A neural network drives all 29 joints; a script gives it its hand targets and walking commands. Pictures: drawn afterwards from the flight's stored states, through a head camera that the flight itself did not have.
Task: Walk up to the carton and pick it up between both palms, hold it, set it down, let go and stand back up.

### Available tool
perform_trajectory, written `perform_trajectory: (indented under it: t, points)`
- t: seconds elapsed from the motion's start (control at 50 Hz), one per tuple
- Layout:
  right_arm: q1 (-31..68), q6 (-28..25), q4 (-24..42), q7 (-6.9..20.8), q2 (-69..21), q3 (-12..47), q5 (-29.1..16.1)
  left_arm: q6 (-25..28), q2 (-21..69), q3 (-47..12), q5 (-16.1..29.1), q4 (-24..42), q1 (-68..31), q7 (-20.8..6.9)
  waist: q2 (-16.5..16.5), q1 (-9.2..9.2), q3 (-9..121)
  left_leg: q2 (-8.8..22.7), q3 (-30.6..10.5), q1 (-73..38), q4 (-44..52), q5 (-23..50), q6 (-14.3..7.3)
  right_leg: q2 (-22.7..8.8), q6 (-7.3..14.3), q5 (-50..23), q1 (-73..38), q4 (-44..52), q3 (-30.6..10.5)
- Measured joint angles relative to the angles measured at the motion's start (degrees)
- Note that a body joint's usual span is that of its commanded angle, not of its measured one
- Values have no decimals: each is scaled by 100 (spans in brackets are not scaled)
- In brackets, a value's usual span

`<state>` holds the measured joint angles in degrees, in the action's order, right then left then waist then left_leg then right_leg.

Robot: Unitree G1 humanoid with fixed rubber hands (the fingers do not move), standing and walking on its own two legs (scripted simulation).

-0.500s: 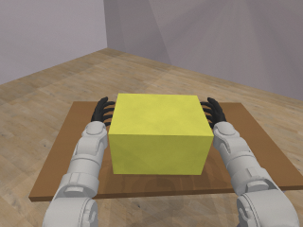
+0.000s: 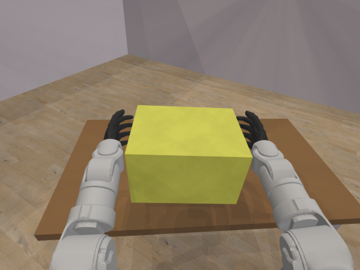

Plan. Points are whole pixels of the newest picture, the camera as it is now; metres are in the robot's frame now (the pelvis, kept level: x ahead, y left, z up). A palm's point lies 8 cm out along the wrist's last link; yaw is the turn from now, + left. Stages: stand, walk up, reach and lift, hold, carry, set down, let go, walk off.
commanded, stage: reach and lift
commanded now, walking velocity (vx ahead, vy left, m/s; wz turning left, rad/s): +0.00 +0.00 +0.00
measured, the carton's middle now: (185, 152) +0.38 +0.01 +0.12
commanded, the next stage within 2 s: hold in 0.38 s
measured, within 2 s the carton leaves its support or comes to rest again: neither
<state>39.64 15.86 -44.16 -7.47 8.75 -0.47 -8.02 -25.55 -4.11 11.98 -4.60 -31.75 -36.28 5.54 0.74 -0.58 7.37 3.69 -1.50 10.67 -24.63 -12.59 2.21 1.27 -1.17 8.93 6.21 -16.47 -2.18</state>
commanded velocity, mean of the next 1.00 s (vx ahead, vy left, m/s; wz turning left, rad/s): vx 0.00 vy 0.00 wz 0.00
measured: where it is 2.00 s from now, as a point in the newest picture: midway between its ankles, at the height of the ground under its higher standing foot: outside the picture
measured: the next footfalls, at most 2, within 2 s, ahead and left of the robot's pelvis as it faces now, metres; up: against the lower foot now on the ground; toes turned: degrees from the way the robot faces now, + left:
none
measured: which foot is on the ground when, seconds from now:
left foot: down 0.00-1.00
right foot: down 0.00-1.00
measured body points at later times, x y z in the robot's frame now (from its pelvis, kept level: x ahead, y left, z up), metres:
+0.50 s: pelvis +0.00 +0.00 +0.00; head -0.07 +0.02 +0.44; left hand +0.37 +0.18 +0.17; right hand +0.38 -0.16 +0.18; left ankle +0.01 +0.14 -0.75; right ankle +0.00 -0.14 -0.75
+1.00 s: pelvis -0.01 +0.00 +0.00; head -0.09 +0.03 +0.44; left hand +0.36 +0.18 +0.19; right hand +0.37 -0.16 +0.20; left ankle +0.01 +0.14 -0.75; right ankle +0.00 -0.14 -0.75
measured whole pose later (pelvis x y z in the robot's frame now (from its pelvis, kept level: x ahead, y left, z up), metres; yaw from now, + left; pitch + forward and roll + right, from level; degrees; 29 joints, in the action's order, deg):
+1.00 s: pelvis -0.01 +0.00 +0.00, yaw +0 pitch -4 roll -2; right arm 41.1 23.2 -39.2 -8.1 8.4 -1.3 -9.2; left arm -34.7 -4.1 13.7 -7.2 -24.8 -37.6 3.6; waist 1.1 -1.5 7.0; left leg 3.7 -1.5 8.3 -24.6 -11.9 2.1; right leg 1.3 -1.2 8.2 3.8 -16.4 -2.2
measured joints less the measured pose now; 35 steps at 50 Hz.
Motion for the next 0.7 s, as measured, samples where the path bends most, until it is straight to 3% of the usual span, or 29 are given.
perform_trajectory:
  t: [0.7]
  points:
    - [14,557,467,-60,-13,0,-100,-710,0,84,-140,630,-1,-114,26,-77,-21,-1,0,-214,0,24,0,0,0,-33,-218,9,0]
